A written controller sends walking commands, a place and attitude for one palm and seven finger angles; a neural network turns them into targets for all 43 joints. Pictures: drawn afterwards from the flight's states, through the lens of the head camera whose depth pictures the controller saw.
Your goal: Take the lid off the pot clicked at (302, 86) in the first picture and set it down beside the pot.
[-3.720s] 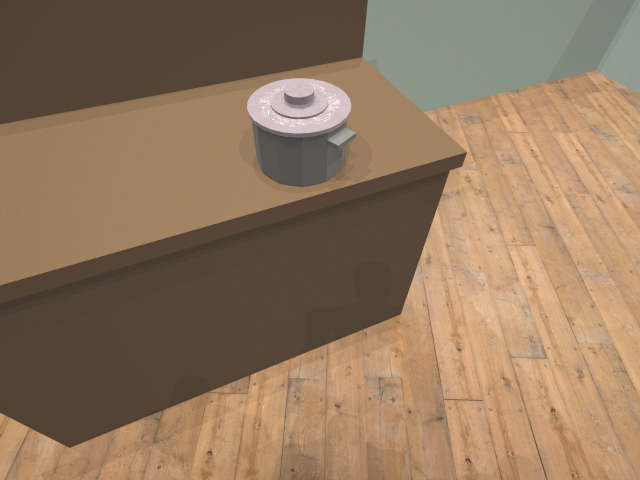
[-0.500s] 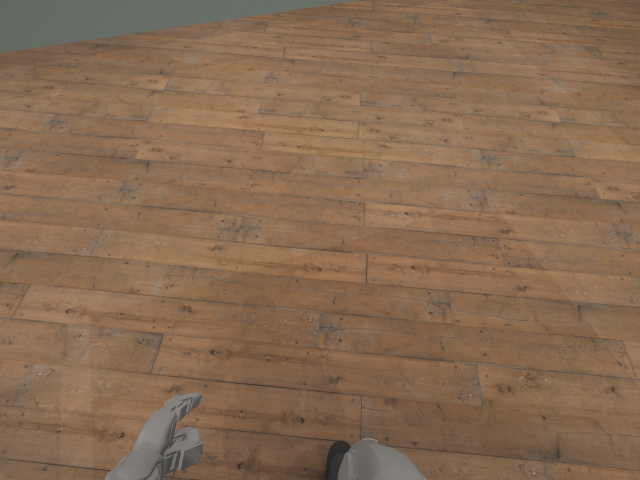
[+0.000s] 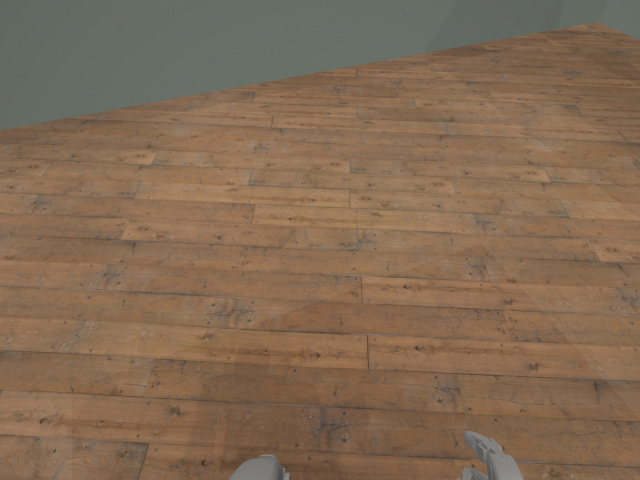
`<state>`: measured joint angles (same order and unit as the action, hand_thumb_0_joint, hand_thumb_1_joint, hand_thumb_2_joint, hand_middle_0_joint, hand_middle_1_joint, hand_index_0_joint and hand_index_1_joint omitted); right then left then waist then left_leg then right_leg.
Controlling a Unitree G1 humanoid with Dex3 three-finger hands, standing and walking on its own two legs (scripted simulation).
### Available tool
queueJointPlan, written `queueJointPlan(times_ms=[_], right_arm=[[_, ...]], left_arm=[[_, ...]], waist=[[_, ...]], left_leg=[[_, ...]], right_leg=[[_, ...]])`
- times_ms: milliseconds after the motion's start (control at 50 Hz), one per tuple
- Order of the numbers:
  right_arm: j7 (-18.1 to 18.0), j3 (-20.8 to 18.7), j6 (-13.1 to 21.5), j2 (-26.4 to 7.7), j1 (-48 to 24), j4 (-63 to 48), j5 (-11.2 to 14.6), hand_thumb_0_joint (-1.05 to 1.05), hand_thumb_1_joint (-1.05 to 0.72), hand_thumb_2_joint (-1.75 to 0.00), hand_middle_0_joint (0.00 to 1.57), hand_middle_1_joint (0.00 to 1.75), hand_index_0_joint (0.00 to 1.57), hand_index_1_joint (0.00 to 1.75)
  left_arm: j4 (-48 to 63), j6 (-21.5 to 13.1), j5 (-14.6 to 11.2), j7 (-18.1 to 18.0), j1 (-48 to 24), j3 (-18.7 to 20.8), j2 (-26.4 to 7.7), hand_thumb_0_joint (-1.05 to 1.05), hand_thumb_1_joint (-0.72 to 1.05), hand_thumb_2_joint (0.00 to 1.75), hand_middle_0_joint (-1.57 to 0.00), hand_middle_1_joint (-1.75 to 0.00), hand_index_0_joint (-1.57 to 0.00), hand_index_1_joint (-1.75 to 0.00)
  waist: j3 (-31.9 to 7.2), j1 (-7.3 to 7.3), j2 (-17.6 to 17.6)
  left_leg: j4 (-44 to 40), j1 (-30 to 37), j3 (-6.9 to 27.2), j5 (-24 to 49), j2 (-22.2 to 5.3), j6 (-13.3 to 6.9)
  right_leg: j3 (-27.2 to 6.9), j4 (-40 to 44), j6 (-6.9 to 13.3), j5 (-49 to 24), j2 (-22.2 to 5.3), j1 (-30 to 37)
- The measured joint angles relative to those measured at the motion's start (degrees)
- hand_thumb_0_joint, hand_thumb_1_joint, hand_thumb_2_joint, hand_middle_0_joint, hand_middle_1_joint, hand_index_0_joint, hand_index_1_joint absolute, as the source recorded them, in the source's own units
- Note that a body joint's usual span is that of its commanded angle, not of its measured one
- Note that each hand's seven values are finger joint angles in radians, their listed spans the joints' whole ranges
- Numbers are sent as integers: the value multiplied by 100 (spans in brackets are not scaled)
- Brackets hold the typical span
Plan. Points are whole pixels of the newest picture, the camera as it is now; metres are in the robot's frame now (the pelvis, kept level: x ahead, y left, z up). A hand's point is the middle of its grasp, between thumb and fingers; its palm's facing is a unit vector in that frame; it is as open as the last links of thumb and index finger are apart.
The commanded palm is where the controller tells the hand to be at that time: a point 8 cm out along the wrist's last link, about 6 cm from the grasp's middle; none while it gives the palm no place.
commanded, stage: turn to face it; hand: left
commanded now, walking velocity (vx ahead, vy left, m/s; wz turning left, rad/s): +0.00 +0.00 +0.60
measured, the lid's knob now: out of the picture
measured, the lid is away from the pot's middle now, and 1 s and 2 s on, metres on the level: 0.00 0.00 0.00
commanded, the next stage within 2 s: none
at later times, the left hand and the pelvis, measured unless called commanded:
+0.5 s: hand out of the picture +0.08 +0.25 -0.16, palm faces +0.26 -0.93 -0.26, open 7.4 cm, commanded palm none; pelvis +0.03 +0.01 +0.00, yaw +15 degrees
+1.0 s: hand out of the picture -0.05 +0.15 -0.15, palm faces +0.57 -0.78 -0.27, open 7.4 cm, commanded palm none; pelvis +0.03 -0.04 +0.00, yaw +34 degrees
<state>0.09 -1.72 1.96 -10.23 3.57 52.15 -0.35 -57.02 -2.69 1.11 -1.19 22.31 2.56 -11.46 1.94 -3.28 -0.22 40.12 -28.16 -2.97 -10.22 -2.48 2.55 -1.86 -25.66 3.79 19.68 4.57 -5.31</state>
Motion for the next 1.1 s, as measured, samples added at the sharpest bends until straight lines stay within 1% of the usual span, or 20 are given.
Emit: queueJointPlan(times_ms=[40,80,100,140,200,280,380,460,540,580,620,640,660,700,760,820,880,960,1060,1100], right_arm=[[1,56,50,33,119,64,-13,1,-91,-90,19,30,19,29],[-6,94,61,116,203,139,-36,1,-91,-90,19,30,19,29],[-6,127,26,146,250,164,-31,1,-91,-90,20,30,19,29],[-28,163,-48,183,385,219,-30,1,-91,-90,20,30,19,29],[-74,111,-170,199,605,293,-3,0,-91,-90,20,30,20,29],[-66,-22,-297,38,839,341,-8,0,-93,-90,20,30,20,30],[-49,-159,-377,-83,1118,342,-32,0,-92,-90,20,30,20,30],[-51,-237,-405,-133,1261,311,-54,1,-91,-90,20,30,20,30],[-53,-298,-456,-208,1324,271,-75,1,-91,-90,20,30,20,30],[-46,-332,-499,-257,1325,260,-80,1,-91,-90,20,30,20,30],[-33,-371,-550,-305,1320,245,-57,1,-90,-90,20,30,20,30],[-34,-400,-579,-325,1289,249,-27,1,-90,-90,20,30,20,30],[-47,-435,-605,-361,1235,273,-20,1,-90,-90,20,30,20,29],[-33,-469,-630,-429,1197,251,-57,1,-91,-90,20,30,20,29],[48,-457,-589,-505,1133,160,-77,1,-91,-90,20,30,19,29],[91,-434,-567,-549,1040,98,-53,1,-91,-90,20,30,19,29],[99,-408,-632,-594,861,109,-47,1,-91,-90,19,30,19,29],[113,-362,-692,-626,508,110,-35,1,-91,-90,19,30,19,29],[135,-276,-615,-560,68,-42,-1,1,-91,-90,19,30,19,29],[139,-234,-527,-519,-28,-147,0,1,-91,-90,19,30,19,29]], left_arm=[[-73,33,-28,-29,118,-28,29,0,91,90,-19,-30,-20,-30],[-167,100,-81,-66,38,-40,20,0,91,90,-19,-30,-20,-30],[-175,146,-86,-85,-35,-50,25,0,91,90,-19,-30,-20,-30],[-155,238,-59,-80,-212,-40,62,0,91,90,-19,-30,-20,-30],[-25,366,-17,-11,-533,5,112,0,91,90,-19,-30,-20,-30],[180,459,18,40,-813,83,114,0,90,90,-20,-30,-20,-30],[314,536,29,29,-1028,188,-35,0,90,90,-20,-30,-20,-30],[411,569,11,7,-1198,243,-191,0,90,90,-19,-30,-20,-30],[549,571,-33,-13,-1370,236,-257,0,91,90,-19,-30,-20,-30],[631,549,-67,-16,-1411,214,-250,0,91,90,-19,-30,-20,-30],[726,502,-95,-16,-1364,183,-248,0,91,90,-19,-30,-20,-30],[762,475,-81,-27,-1321,177,-245,0,90,90,-19,-30,-20,-30],[758,479,-56,-42,-1295,150,-204,0,90,90,-19,-30,-20,-30],[733,519,-40,-61,-1200,76,-128,0,90,90,-19,-30,-20,-30],[690,483,-50,-64,-1051,38,-46,0,90,90,-20,-30,-20,-30],[684,379,-42,-47,-970,-12,26,0,90,90,-20,-30,-20,-30],[712,312,-22,-23,-865,-67,112,0,90,90,-20,-30,-21,-30],[702,316,9,2,-660,-105,165,0,90,90,-20,-30,-21,-30],[613,413,40,14,-425,-43,25,0,90,90,-20,-30,-21,-30],[575,437,27,21,-337,10,-97,0,90,90,-20,-30,-21,-30]], waist=[[-49,31,18],[9,62,198],[72,44,276],[142,54,326],[219,105,303],[173,231,225],[37,437,102],[-6,581,13],[-10,689,-132],[-22,703,-206],[-70,660,-235],[-92,609,-231],[-73,579,-292],[-83,581,-320],[-23,577,-237],[123,562,-139],[266,485,-76],[424,342,-19],[558,158,136],[556,114,236]], left_leg=[[-697,551,-64,623,145,-174],[-585,672,-88,47,318,-517],[-529,729,-107,-141,387,-630],[-601,835,-68,-213,470,-712],[-909,948,88,-12,572,-750],[-1250,952,322,225,664,-782],[-1467,849,679,411,733,-744],[-1522,746,970,505,780,-664],[-1525,627,1287,591,845,-537],[-1535,584,1438,640,892,-447],[-1459,511,1534,639,971,-338],[-1193,375,1498,315,1008,-267],[-684,206,1384,-333,989,-156],[584,-176,1047,-1075,974,-66],[1984,-452,613,-1129,733,52],[2465,-422,438,-1105,435,179],[2369,-266,369,-1197,217,248],[1933,-28,264,-1279,81,241],[736,496,-67,-1300,120,102],[-74,861,-223,-944,216,8]], right_leg=[[117,-435,-98,327,-18,20],[221,-1723,-303,763,-180,-434],[210,-2403,-391,1016,-253,-700],[210,-3321,-530,1118,-374,-1202],[155,-3768,-648,675,-590,-1797],[-15,-3685,-734,77,-773,-2241],[-102,-3327,-822,-103,-757,-2256],[-94,-2788,-839,159,-606,-2008],[-106,-2099,-772,433,-390,-1658],[-112,-1560,-703,446,-291,-1386],[-80,-644,-609,164,-266,-954],[-80,-289,-482,-44,-292,-822],[-25,-277,-370,-185,-281,-803],[119,-214,-261,-268,-389,-694],[279,-27,-237,-319,-593,-472],[499,-56,-232,-256,-774,-345],[733,-182,-244,-142,-930,-290],[1027,-366,-298,-4,-1084,-286],[1379,-687,-437,199,-1262,-382],[1517,-977,-530,365,-1371,-481]])
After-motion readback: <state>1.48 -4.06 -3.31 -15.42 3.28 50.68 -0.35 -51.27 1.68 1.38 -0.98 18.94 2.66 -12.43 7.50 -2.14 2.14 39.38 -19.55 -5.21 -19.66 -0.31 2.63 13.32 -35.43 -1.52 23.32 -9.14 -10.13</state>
